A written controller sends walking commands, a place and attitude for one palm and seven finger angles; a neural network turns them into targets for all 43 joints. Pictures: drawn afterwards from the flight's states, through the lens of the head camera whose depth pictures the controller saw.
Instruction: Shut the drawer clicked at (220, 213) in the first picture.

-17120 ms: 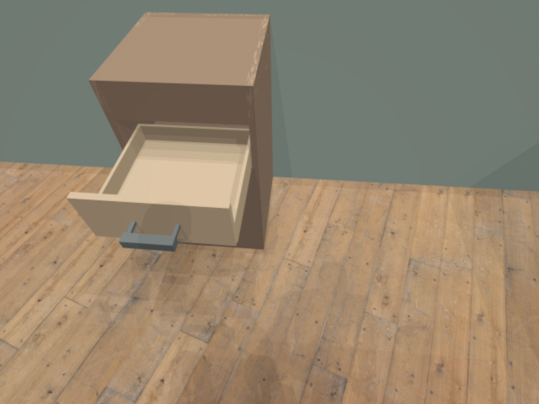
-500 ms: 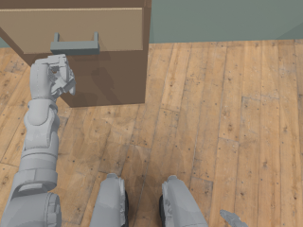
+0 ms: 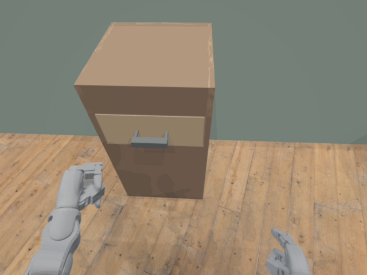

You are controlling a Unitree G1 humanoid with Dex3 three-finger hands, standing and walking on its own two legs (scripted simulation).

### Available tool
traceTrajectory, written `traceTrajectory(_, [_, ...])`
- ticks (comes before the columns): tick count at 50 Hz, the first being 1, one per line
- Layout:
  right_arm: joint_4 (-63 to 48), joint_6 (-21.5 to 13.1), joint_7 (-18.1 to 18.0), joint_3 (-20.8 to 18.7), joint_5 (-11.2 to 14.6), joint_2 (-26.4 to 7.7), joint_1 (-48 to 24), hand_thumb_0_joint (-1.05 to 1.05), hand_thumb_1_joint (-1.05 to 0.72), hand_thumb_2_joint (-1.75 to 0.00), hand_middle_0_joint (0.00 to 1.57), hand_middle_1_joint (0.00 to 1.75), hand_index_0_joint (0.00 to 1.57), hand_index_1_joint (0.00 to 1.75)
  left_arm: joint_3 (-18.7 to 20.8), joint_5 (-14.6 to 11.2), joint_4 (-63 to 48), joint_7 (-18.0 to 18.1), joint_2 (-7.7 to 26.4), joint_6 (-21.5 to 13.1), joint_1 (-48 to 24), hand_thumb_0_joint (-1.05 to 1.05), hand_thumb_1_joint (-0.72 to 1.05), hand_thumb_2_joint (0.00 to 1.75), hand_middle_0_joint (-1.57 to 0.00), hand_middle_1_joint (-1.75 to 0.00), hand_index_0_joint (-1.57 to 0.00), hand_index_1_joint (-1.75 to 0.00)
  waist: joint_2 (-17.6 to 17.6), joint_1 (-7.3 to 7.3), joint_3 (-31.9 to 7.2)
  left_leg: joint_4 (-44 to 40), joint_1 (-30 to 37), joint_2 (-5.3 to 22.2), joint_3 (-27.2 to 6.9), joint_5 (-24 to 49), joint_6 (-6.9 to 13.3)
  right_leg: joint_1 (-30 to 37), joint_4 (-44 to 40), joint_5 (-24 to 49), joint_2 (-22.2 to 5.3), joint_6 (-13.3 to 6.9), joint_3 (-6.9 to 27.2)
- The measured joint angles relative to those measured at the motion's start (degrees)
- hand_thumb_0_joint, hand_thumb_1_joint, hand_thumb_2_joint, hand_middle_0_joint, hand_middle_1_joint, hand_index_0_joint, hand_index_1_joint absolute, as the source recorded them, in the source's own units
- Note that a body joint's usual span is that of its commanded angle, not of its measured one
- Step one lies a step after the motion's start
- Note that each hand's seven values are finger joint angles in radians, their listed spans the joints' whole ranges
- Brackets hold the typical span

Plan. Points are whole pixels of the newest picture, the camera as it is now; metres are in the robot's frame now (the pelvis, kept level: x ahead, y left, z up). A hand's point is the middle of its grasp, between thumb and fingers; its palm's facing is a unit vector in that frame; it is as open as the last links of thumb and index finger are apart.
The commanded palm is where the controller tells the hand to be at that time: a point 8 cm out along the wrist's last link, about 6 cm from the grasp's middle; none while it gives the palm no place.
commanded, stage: draw the hand back to the body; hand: left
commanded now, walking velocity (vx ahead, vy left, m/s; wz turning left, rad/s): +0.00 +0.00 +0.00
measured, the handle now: (150, 137) +0.59 +0.16 -0.16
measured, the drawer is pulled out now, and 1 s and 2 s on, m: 0.00 0.00 0.00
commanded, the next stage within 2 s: step back with the hand held close in 0.62 s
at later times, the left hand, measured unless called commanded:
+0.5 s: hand (15, 208) +0.18 +0.23 +0.20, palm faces +0.40 -0.81 -0.43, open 3.2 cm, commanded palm +0.14 +0.27 +0.20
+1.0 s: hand (23, 218) +0.17 +0.23 +0.18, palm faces +0.31 -0.82 -0.49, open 3.2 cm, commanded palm +0.12 +0.27 +0.20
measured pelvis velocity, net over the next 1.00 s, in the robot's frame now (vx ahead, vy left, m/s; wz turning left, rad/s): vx -0.02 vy -0.01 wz -0.01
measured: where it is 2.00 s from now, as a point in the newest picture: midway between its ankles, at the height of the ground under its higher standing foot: outside the picture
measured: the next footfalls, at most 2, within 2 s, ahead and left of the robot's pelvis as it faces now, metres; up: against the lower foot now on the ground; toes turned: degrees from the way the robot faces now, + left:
none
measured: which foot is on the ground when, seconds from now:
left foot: down 0.00-1.00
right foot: down 0.00-1.00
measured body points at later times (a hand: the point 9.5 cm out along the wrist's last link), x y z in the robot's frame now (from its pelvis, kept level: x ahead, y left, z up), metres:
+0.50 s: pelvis +0.01 -0.01 +0.02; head -0.02 -0.04 +0.47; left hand +0.15 +0.27 +0.22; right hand +0.21 -0.22 -0.05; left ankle +0.01 +0.11 -0.71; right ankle -0.05 -0.12 -0.71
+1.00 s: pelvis -0.02 -0.01 +0.02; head -0.01 -0.03 +0.47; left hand +0.15 +0.27 +0.21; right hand +0.15 -0.26 -0.07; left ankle +0.01 +0.11 -0.71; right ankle -0.05 -0.12 -0.71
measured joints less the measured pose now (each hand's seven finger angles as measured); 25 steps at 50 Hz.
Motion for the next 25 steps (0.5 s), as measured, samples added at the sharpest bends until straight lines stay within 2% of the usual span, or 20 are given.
traceTrajectory(5, [1.72, -2.27, 0.01, 0.98, -0.28, 0.34, -0.86, 0.01, -0.90, -0.90, 0.20, 0.30, 0.20, 0.30, 1.28, -0.27, -6.98, 0.76, 0.10, 1.35, 4.30, 0.02, 0.89, 0.90, -1.40, -1.60, -1.40, -1.60, 0.64, 1.34, 1.43, -5.89, 7.24, -0.57, 0.04, 2.24, 0.07, 7.20, -5.82, 2.20, -0.48, 0.13, -0.01])
traceTrajectory(12, [3.11, -4.99, 0.66, 0.99, -1.02, 0.54, -1.75, 0.01, -0.90, -0.90, 0.20, 0.30, 0.21, 0.30, 4.53, -1.10, -18.06, -0.25, 0.52, 1.44, 13.38, 0.01, 0.89, 0.90, -1.40, -1.60, -1.40, -1.60, 0.91, 2.30, 2.56, -11.66, 14.23, -0.65, 0.25, 4.32, -0.10, 14.06, -11.62, 4.42, -0.51, 0.05, 0.20])
traceTrajectory(19, [4.32, -7.90, 0.98, -0.25, -1.51, -0.13, -1.23, 0.01, -0.90, -0.90, 0.20, 0.30, 0.21, 0.30, 9.86, -1.60, -28.18, -0.31, 2.28, 0.51, 21.14, 0.01, 0.89, 0.90, -1.40, -1.60, -1.40, -1.60, 1.20, 3.56, 2.96, -14.06, 17.53, -0.43, -0.01, 5.21, -0.45, 17.57, -14.39, 5.48, -0.22, -0.25, -0.04])
traceTrajectory(25, [5.40, -10.13, 1.03, -1.27, -1.51, -0.49, -0.52, 0.02, -0.90, -0.90, 0.20, 0.30, 0.20, 0.30, 14.36, -1.74, -34.59, -0.26, 3.48, -2.12, 25.44, 0.01, 0.89, 0.90, -1.40, -1.60, -1.41, -1.60, 1.89, 4.43, 2.76, -14.33, 18.67, -0.13, -0.22, 5.34, -0.73, 18.83, -14.90, 5.69, 0.12, -0.53, -0.22])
